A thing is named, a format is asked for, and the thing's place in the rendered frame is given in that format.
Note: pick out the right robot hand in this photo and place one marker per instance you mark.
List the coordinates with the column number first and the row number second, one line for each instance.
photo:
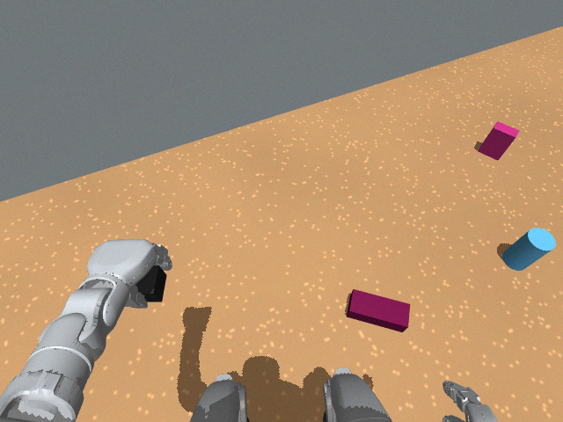
column 469, row 403

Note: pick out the left robot hand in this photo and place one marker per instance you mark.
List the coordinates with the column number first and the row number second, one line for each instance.
column 129, row 260

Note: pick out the left robot arm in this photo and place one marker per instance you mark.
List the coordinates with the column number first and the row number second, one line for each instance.
column 50, row 386

